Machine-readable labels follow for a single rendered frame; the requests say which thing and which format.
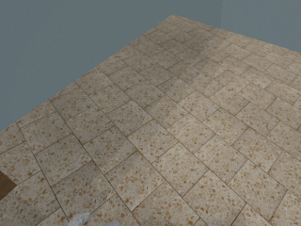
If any left robot hand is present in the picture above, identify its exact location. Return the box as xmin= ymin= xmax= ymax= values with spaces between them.
xmin=67 ymin=212 xmax=90 ymax=226

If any cabinet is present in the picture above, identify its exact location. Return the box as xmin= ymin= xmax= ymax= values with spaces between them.
xmin=0 ymin=170 xmax=17 ymax=201

